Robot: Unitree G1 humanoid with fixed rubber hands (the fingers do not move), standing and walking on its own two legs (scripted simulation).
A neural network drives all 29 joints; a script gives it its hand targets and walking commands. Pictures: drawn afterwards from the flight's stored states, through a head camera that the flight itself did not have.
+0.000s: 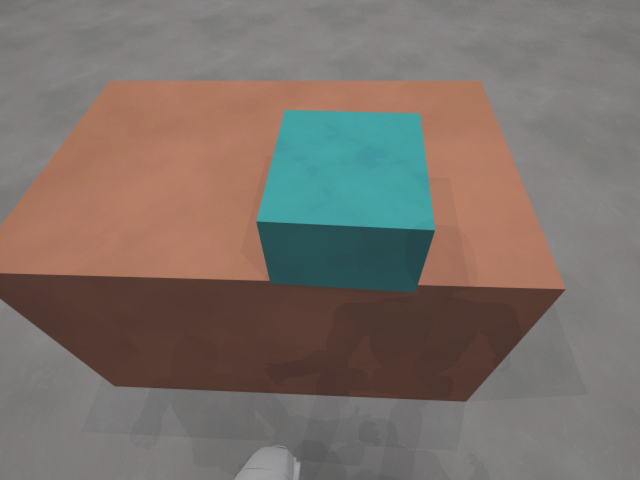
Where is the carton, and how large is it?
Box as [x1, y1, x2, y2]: [256, 110, 434, 291]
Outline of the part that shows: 285,110 256,220 270,282 415,291 434,231 419,114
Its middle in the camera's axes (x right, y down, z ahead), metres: +0.05 -0.09 +0.71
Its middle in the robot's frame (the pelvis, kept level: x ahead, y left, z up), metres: +0.59 +0.01 -0.04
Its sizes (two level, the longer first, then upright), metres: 0.292 0.259 0.168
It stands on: a pedestal, 0.65 m high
